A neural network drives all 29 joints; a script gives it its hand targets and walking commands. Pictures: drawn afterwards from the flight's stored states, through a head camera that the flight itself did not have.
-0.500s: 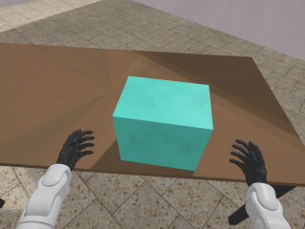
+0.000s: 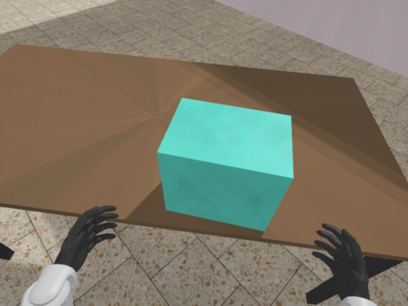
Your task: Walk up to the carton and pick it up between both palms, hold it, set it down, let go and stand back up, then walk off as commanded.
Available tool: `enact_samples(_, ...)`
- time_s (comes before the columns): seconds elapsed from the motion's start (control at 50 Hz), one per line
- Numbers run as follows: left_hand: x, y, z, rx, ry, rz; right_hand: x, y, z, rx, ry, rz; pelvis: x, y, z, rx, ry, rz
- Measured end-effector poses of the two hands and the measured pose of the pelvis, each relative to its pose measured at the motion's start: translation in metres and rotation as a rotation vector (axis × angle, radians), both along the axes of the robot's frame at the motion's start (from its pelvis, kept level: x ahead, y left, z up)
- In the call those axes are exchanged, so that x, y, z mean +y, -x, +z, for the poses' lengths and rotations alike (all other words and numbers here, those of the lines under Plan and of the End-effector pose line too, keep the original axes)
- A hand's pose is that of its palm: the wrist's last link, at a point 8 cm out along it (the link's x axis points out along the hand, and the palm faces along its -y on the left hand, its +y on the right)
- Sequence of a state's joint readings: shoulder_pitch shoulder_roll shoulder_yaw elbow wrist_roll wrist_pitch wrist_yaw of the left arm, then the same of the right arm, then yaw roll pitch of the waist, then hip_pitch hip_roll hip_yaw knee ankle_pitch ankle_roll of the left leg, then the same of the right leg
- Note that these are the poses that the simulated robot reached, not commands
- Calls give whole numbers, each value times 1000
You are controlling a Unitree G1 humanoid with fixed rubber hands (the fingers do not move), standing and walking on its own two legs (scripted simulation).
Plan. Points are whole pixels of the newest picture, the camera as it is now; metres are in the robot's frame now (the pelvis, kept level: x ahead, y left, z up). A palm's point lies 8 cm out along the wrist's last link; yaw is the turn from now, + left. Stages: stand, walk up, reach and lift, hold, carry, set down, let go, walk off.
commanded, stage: set down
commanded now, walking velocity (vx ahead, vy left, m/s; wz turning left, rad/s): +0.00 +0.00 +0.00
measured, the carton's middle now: (224, 166) +0.41 -0.01 +0.02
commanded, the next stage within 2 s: let go in 1.44 s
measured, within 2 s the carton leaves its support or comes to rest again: neither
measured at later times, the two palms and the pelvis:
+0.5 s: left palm (78, 258) +0.18 +0.25 +0.01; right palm (338, 283) +0.18 -0.22 +0.01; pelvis +0.02 +0.01 +0.00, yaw +0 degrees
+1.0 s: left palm (87, 274) +0.16 +0.24 -0.03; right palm (330, 294) +0.17 -0.22 -0.03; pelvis +0.01 +0.00 +0.00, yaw +0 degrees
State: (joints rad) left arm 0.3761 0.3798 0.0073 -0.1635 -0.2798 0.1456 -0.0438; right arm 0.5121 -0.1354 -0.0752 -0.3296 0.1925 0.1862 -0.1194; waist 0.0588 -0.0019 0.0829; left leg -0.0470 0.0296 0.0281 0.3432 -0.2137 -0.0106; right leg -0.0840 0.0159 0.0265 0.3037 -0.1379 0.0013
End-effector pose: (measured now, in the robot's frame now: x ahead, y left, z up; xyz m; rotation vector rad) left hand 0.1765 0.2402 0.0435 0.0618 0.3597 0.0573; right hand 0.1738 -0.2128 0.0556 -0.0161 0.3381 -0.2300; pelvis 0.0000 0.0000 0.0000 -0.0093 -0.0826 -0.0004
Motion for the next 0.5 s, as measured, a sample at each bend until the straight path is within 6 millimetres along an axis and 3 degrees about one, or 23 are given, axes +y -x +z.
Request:
enact_samples(0.16, 5, 0, -6, 24, -16, 3, 4, -13, -10, 17, -7, 1, 5, -5, 0, 4, 4, 5)
enact_samples(0.5, 7, -2, -32, 118, -42, 24, -3, -9, -41, 86, 9, -2, 12, -19, 0, 20, 10, -9)
